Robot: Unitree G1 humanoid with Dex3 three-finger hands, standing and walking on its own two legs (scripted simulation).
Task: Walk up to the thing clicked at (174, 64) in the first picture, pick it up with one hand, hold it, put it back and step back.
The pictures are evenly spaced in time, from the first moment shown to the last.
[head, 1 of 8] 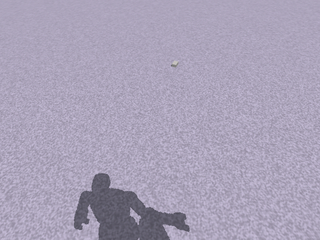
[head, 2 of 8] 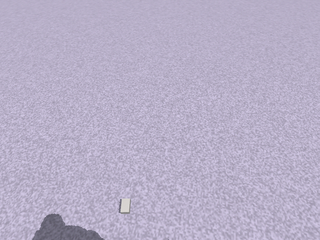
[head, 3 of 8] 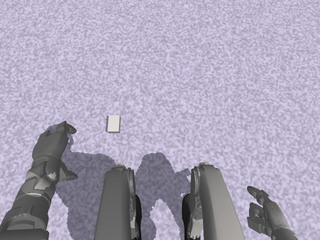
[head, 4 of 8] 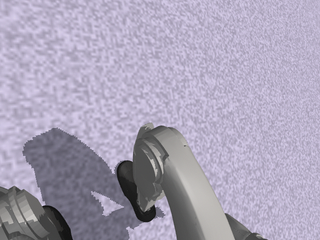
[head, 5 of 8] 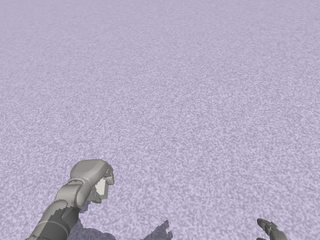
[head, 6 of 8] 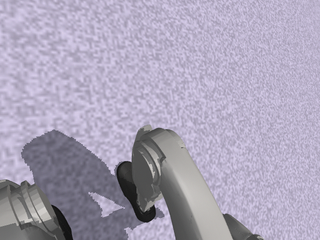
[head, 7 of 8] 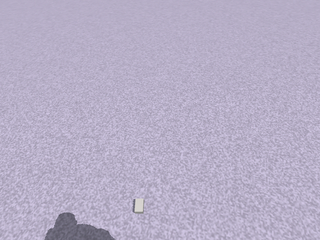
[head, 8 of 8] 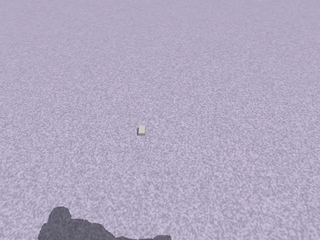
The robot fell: no
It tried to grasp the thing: yes
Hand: left
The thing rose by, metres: 0.68
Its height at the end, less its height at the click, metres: +0.00
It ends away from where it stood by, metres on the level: 0.00
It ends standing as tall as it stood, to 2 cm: yes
